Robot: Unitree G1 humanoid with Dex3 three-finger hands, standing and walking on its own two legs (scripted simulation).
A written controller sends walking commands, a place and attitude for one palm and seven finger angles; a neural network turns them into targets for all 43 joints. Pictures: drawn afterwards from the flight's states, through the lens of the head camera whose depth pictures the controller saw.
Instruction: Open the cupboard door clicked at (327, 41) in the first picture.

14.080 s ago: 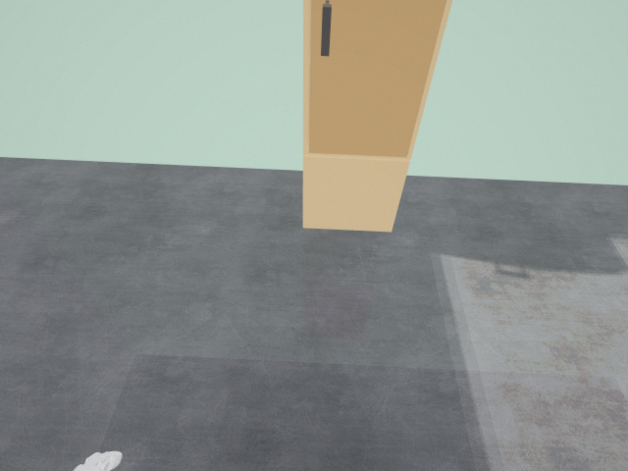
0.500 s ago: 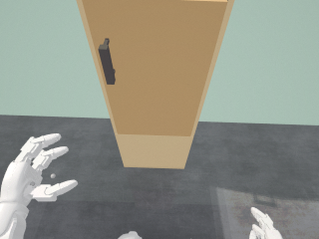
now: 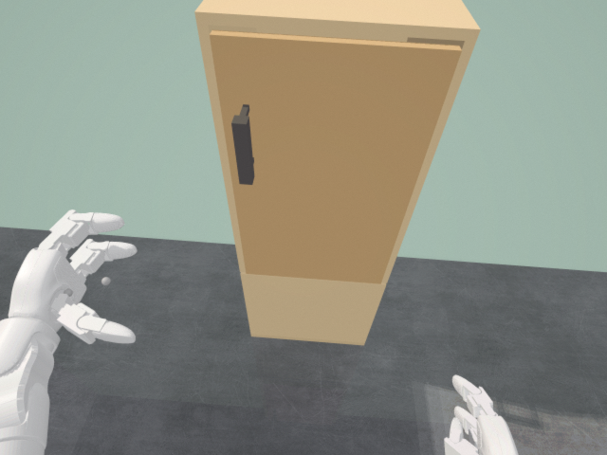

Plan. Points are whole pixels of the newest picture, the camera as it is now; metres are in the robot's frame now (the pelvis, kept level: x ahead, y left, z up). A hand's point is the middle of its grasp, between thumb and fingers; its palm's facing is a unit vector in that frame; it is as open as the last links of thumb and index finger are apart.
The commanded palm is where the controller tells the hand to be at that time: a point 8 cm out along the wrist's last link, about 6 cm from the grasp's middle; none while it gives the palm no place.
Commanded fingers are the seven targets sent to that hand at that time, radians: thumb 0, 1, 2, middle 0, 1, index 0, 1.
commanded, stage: raise the hand with hooked fingers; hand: left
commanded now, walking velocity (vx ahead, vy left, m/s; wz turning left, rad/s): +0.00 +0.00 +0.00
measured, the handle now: (246, 144) +0.56 +0.16 +0.10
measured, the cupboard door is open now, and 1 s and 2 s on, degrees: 0 0 0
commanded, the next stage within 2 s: move the hooked fingers beside the handle in 0.66 s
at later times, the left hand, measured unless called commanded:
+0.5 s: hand (128, 259) +0.30 +0.25 +0.12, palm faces +0.08 -1.00 -0.02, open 14.0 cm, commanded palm +0.27 +0.29 +0.12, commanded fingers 0.00 -0.50 0.30 -0.30 -1.20 -0.30 -1.20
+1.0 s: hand (145, 245) +0.32 +0.23 +0.12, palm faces +0.08 -1.00 -0.01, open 14.0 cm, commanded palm +0.30 +0.28 +0.12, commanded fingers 0.00 -0.50 0.30 -0.30 -1.20 -0.30 -1.20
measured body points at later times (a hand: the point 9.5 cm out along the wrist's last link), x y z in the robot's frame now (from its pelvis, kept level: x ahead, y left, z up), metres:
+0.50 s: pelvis +0.00 -0.03 +0.01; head +0.01 -0.03 +0.46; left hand +0.29 +0.30 +0.12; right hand +0.16 -0.27 -0.07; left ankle +0.02 +0.08 -0.72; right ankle +0.00 -0.13 -0.72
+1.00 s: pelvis +0.00 -0.04 +0.01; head +0.01 -0.05 +0.45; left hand +0.31 +0.29 +0.12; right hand +0.15 -0.29 -0.08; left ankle +0.02 +0.08 -0.72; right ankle +0.00 -0.13 -0.72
